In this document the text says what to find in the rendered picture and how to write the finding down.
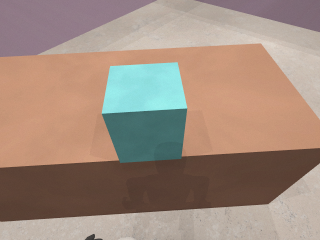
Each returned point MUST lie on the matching carton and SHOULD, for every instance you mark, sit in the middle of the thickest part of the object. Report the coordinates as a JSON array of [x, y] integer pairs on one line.
[[145, 111]]

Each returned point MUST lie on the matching pedestal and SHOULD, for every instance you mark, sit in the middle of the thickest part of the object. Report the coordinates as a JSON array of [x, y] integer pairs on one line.
[[249, 135]]

